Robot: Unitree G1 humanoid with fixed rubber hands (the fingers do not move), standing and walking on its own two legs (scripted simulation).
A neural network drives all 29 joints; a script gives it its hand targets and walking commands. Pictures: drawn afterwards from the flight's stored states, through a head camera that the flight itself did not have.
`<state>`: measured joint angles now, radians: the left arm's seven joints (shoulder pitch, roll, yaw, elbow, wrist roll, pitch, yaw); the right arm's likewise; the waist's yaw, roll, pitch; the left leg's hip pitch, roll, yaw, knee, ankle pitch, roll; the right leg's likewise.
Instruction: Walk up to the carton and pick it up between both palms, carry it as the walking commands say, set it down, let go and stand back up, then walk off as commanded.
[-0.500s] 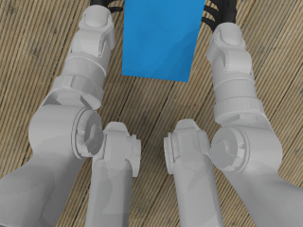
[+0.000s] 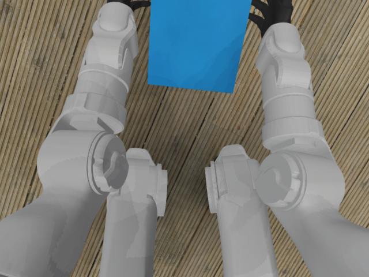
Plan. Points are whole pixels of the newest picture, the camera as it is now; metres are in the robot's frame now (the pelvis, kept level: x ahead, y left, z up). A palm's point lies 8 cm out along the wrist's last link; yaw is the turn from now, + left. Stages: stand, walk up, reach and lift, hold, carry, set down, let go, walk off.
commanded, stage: set down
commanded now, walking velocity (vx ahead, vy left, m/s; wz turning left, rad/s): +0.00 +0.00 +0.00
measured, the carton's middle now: (195, 15) +0.56 -0.03 -0.25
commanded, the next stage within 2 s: none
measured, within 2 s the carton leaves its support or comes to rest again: neither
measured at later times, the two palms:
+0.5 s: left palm (122, 4) +0.55 +0.10 -0.18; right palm (274, 20) +0.53 -0.15 -0.17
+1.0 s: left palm (125, 12) +0.54 +0.10 -0.19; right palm (271, 24) +0.53 -0.15 -0.19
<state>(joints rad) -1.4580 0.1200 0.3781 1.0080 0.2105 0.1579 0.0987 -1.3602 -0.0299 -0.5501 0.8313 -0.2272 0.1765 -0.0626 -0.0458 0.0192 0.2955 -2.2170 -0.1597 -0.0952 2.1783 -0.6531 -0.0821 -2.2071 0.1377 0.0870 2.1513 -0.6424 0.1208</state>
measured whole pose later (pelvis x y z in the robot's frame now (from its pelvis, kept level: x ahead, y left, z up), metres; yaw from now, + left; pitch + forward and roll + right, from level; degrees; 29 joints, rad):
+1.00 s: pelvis +0.01 +0.00 -0.01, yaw -1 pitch +39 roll -2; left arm -1.43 0.13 0.35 1.02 0.20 0.10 0.07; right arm -1.38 -0.08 -0.51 0.93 -0.20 0.12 -0.04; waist -0.04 0.00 0.33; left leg -2.22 -0.13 -0.08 2.23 -0.69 -0.07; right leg -2.21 0.12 0.07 2.19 -0.66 0.11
